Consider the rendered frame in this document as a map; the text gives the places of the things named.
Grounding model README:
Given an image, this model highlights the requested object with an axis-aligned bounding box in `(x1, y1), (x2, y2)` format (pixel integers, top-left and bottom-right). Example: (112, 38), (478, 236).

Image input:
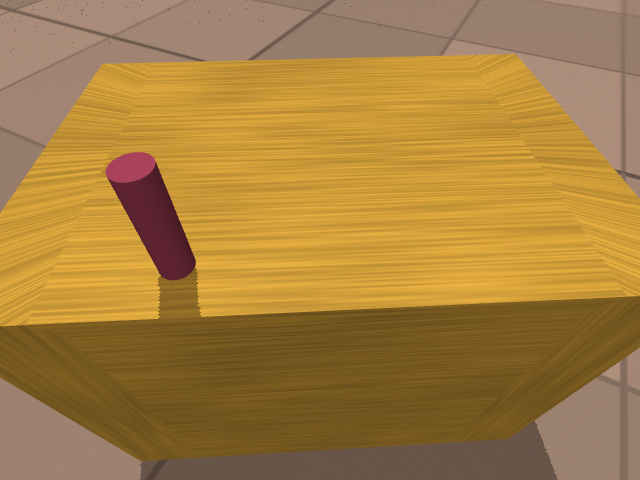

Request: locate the can
(105, 152), (196, 280)

